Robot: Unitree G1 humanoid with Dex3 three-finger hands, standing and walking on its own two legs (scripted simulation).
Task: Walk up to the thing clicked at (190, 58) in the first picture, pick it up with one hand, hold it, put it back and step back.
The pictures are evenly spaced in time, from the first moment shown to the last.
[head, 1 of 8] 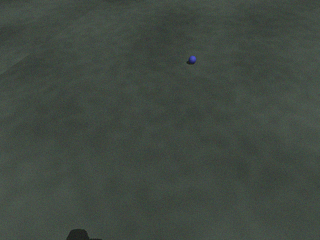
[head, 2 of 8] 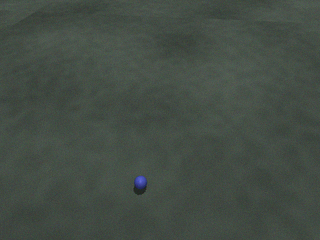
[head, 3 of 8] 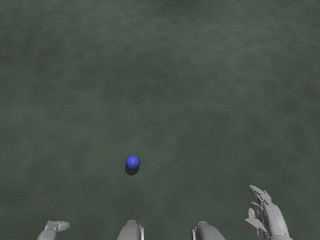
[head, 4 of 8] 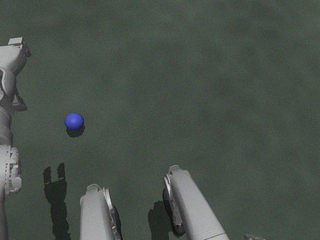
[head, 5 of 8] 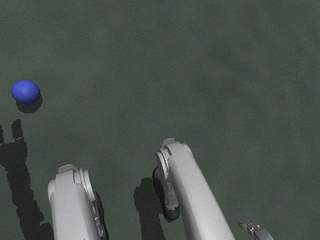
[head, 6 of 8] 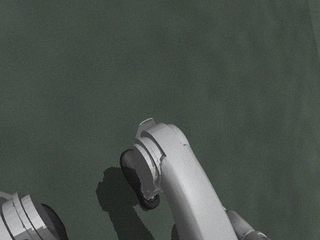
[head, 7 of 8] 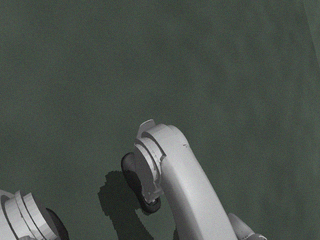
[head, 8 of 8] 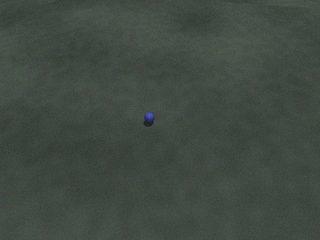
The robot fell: no
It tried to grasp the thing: yes
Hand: left
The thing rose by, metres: 0.67
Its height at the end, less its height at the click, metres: +0.00
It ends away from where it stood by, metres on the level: 0.08
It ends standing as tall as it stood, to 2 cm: yes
